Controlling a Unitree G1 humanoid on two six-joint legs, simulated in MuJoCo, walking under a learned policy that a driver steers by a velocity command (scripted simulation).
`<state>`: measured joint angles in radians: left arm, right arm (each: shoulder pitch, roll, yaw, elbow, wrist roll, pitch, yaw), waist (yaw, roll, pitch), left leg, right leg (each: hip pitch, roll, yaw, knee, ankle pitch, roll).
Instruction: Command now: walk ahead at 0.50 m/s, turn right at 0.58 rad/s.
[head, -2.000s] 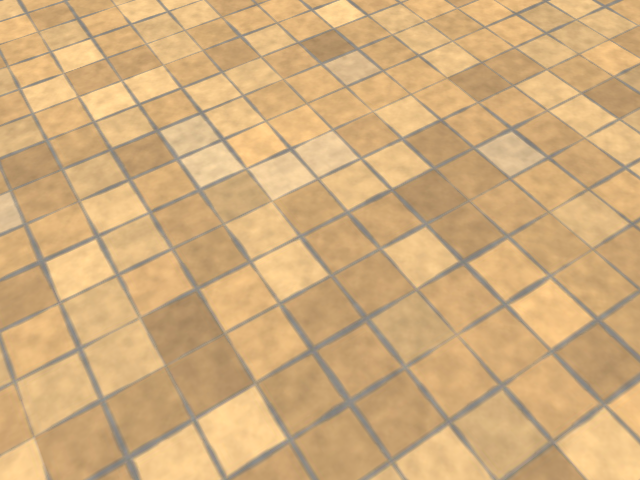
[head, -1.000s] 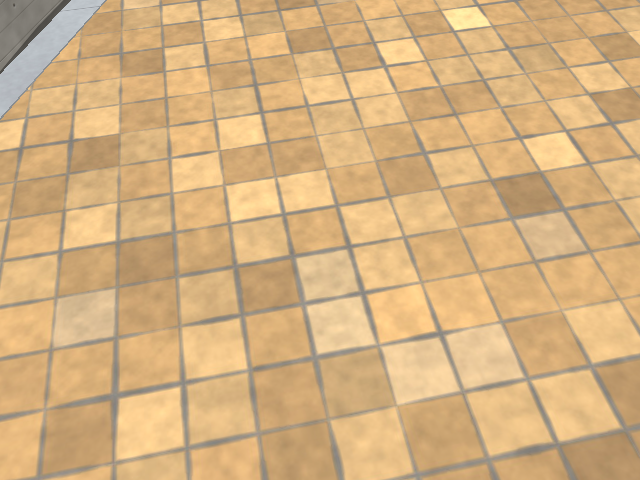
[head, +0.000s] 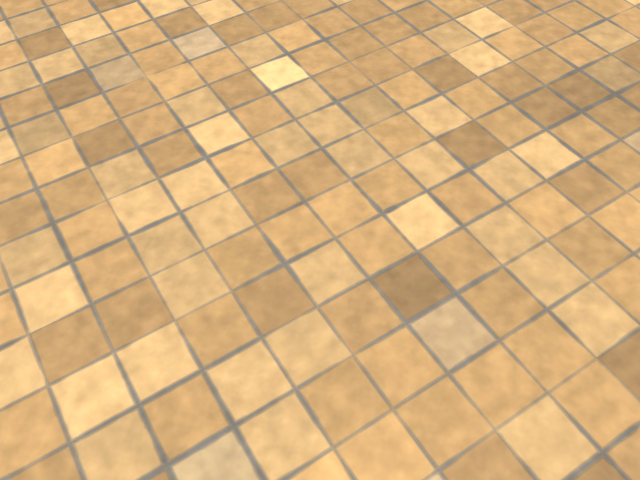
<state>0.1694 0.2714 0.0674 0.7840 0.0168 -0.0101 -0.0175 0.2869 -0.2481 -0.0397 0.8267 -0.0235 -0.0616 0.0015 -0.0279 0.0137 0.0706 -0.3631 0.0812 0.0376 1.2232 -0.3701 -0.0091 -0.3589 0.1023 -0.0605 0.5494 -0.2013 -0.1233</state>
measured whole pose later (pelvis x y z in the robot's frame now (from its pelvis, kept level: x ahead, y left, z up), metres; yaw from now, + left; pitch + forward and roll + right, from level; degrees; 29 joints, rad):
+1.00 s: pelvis +0.44 +0.05 +0.01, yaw +20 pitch +0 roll +1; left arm 0.16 0.27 0.01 0.77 0.01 0.00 0.03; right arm 0.29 -0.28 -0.05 0.81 -0.02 0.01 -0.02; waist -0.03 -0.02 0.04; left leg -0.15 -0.17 -0.17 0.47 -0.30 0.09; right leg -0.36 0.01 0.02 0.56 -0.18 -0.01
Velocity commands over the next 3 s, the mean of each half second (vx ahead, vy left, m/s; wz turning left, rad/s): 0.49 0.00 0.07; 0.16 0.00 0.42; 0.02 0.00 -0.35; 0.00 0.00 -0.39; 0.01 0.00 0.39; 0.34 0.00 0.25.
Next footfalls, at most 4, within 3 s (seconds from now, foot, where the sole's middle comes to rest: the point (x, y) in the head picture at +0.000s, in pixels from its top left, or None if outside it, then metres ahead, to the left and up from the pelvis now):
0.46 left None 0.41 0.11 -0.76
1.00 right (342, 422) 0.56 -0.02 -0.76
1.46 left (256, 476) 0.46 0.16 -0.76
1.92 right None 0.43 -0.05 -0.76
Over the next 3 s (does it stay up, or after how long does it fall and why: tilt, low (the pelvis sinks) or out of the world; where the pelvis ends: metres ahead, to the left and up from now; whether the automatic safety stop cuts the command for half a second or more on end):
stays up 0.54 0.09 0.00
